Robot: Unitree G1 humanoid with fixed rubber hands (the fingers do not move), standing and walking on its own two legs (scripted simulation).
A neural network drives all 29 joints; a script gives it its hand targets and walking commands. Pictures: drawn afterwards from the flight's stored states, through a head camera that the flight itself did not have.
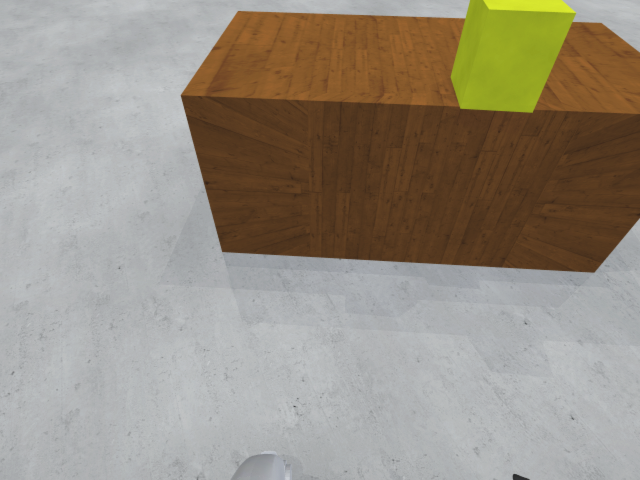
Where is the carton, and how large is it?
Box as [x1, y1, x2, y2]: [451, 0, 575, 112]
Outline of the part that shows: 470,0 451,73 451,79 460,108 532,112 575,12 561,0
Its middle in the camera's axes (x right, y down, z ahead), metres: +0.51 -0.54 +1.07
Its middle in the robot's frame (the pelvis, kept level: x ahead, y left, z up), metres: +1.18 -0.46 +0.07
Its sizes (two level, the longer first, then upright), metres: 0.210 0.200 0.250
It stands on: a pedestal, 0.69 m high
